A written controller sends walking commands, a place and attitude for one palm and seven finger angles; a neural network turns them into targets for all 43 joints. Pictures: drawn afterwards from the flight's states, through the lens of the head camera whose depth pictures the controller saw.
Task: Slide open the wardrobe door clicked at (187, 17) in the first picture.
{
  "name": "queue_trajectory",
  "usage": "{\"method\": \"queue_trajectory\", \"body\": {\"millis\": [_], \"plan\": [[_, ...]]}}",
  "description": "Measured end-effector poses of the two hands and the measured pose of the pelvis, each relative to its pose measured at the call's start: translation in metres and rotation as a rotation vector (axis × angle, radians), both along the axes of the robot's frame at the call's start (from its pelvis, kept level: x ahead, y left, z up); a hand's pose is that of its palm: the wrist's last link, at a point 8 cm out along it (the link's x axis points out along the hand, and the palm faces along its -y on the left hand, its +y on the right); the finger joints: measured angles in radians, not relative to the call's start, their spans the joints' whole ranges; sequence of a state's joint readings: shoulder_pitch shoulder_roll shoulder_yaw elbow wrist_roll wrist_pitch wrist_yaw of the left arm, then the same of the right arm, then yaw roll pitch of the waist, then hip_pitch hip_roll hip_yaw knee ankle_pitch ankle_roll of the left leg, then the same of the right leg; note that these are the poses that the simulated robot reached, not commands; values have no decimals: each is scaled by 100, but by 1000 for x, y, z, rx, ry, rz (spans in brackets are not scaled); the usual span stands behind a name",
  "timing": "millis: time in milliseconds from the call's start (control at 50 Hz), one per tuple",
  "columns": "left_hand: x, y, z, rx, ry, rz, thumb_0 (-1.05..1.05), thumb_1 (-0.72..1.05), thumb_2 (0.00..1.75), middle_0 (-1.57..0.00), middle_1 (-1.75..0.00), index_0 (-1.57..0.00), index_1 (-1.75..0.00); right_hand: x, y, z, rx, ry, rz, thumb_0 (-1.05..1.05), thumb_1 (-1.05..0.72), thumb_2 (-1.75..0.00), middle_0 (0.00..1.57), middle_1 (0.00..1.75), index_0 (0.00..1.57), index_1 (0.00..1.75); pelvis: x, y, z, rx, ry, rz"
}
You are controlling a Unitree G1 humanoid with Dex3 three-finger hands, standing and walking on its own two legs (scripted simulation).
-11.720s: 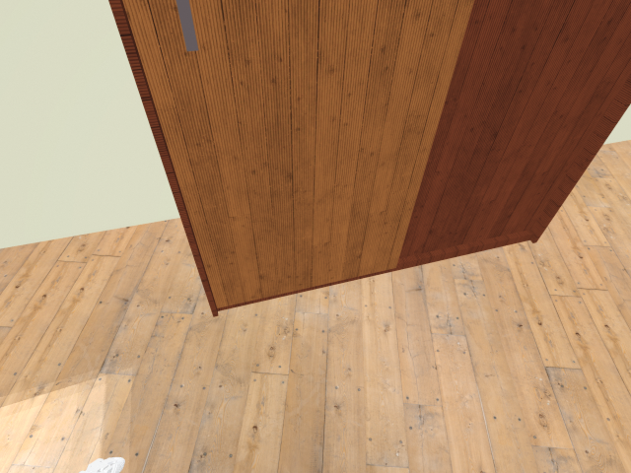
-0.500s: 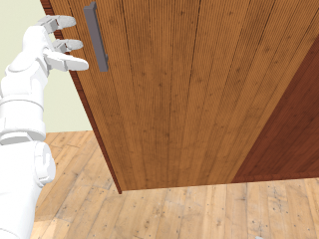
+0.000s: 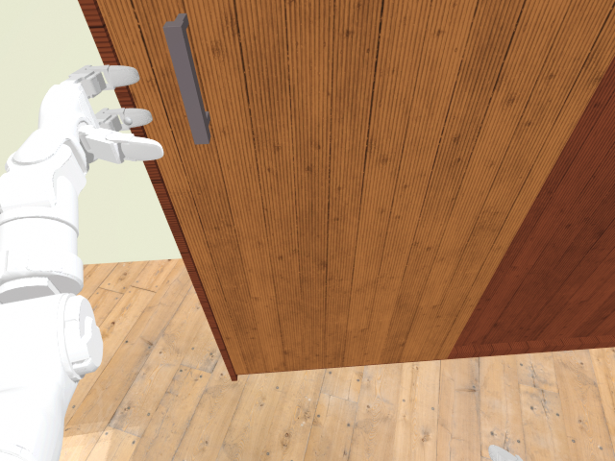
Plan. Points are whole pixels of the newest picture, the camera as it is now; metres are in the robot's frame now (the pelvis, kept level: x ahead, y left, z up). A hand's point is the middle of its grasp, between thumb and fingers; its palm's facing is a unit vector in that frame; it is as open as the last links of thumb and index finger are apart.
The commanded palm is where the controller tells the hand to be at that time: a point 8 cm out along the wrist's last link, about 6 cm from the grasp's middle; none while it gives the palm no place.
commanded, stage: move the hooked fingers beside the handle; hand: left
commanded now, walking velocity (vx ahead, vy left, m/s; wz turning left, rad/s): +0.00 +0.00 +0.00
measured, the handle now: (192, 81) +0.52 +0.17 +0.27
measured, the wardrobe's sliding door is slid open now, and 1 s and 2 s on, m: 0.00 0.00 0.00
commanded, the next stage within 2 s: feel for the door with the fingertips in 0.78 s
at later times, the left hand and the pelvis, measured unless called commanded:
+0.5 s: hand (134, 108) +0.45 +0.22 +0.27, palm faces +0.15 -0.99 -0.01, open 14.0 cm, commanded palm +0.42 +0.27 +0.26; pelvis +0.00 +0.00 +0.00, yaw +0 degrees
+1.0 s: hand (130, 110) +0.44 +0.22 +0.27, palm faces +0.11 -0.99 -0.01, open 14.0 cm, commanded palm +0.42 +0.26 +0.26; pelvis +0.00 +0.00 +0.00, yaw +0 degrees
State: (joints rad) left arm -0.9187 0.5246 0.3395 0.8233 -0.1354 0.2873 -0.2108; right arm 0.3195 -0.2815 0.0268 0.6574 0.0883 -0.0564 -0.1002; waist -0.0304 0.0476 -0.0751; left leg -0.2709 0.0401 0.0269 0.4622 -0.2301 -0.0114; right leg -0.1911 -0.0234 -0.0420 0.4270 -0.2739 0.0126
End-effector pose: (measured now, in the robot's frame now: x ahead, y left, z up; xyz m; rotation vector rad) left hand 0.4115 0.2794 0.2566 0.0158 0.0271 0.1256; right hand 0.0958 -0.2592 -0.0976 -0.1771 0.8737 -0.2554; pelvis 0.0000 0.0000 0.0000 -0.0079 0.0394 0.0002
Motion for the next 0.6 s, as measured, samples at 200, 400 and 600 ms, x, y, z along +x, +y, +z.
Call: {"method": "queue_trajectory", "body": {"millis": [200,400,600], "plan": [[-3,-18,18,5,-101,-44,-2,-50,30,-30,-120,-30,-120,17,6,8,-24,-43,54,1,-90,-90,21,30,20,30,-6,0,-1,-5,-11,23],[13,-19,1,-30,2,8,-1,-50,30,-30,-120,-31,-120,-4,7,-1,7,-4,6,1,-90,-90,21,30,20,30,-7,0,0,2,8,0],[9,-5,13,-19,-73,-25,-2,-50,30,-30,-120,-30,-120,-35,-6,-5,-25,90,-39,1,-90,-90,21,30,20,30,-2,-1,0,-3,0,0]]}}
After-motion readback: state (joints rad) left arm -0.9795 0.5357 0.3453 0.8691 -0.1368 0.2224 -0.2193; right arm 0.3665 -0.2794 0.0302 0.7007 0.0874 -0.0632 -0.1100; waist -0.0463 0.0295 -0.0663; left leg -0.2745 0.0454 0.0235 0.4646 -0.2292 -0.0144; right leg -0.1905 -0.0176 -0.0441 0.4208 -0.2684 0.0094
